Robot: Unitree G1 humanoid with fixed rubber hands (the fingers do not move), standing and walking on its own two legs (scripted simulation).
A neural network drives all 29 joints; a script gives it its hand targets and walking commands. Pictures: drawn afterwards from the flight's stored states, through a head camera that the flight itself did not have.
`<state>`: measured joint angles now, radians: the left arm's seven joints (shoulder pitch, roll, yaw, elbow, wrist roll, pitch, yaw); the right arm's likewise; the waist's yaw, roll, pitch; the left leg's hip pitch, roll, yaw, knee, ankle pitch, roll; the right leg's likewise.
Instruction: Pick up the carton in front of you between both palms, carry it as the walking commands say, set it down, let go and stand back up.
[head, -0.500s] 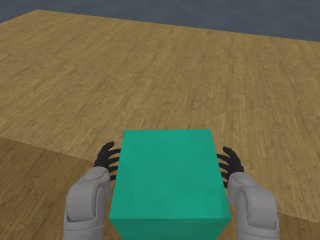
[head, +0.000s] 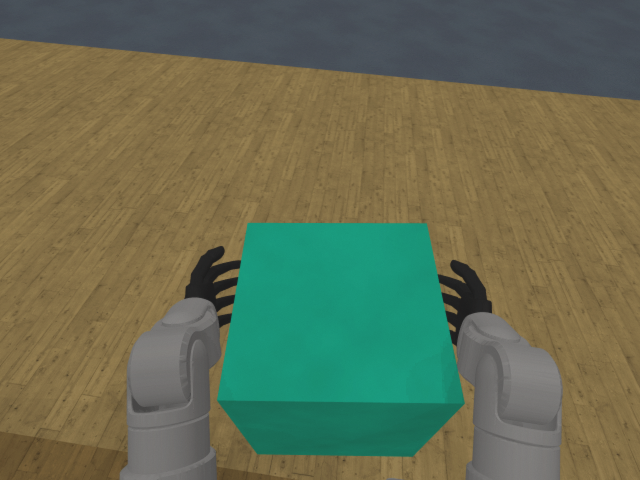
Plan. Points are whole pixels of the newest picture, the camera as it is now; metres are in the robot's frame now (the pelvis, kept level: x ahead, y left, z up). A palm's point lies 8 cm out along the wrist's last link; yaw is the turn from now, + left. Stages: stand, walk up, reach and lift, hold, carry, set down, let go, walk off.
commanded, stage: carry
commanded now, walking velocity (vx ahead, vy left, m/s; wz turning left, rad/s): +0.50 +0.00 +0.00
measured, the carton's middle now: (335, 347) +0.29 -0.01 +0.01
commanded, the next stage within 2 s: none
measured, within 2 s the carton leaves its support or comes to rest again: neither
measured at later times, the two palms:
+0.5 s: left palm (248, 128) +0.69 +0.14 +0.06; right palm (407, 127) +0.72 -0.16 +0.05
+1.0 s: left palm (270, 47) +1.05 +0.13 +0.05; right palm (391, 54) +1.04 -0.17 +0.05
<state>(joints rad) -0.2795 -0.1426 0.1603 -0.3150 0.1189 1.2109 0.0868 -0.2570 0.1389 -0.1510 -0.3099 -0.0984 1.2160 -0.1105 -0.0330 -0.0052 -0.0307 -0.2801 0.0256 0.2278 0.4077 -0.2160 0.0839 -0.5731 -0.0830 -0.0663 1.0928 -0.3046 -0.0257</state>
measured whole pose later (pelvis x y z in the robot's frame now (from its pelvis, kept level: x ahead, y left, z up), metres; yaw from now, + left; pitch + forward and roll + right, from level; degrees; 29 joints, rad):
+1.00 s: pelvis +0.67 +0.00 -0.05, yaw +1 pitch +6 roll -2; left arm -0.67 -0.05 0.24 -0.05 0.08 1.20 0.12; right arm -0.66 0.02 -0.23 -0.02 -0.03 1.20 -0.15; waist -0.07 0.02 0.08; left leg -0.30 -0.05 0.09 0.52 -0.23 0.14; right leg -0.68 -0.02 -0.01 0.97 -0.28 -0.04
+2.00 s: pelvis +1.28 +0.00 -0.11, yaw +1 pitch +6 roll -2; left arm -0.67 -0.02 0.22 0.04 0.07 1.21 0.13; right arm -0.66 0.00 -0.20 0.07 -0.02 1.20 -0.15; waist -0.07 0.00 0.02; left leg -0.30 -0.06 0.07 0.55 -0.25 0.13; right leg -0.72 -0.04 0.00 0.93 -0.22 -0.02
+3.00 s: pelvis +1.85 +0.02 -0.17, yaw +1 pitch +6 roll -2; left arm -0.67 -0.01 0.20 0.08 0.05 1.20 0.14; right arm -0.64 0.01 -0.20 0.09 -0.03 1.19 -0.15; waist -0.05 0.00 0.01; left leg -0.33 -0.06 0.06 0.56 -0.23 0.13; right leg -0.74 -0.05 0.01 0.99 -0.26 -0.01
